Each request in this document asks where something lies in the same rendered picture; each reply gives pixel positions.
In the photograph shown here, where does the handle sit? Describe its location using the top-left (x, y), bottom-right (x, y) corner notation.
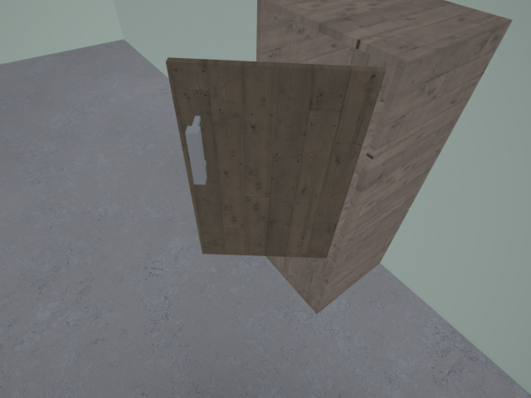
top-left (185, 116), bottom-right (207, 185)

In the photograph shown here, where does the cupboard door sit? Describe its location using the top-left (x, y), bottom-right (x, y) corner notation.
top-left (166, 57), bottom-right (386, 258)

